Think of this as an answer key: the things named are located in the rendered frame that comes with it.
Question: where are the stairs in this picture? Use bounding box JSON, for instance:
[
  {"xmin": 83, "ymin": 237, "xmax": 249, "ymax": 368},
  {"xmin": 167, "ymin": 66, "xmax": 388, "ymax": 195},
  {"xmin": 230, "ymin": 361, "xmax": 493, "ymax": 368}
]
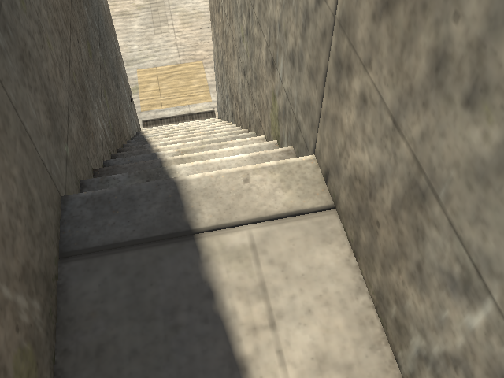
[{"xmin": 80, "ymin": 117, "xmax": 296, "ymax": 193}]

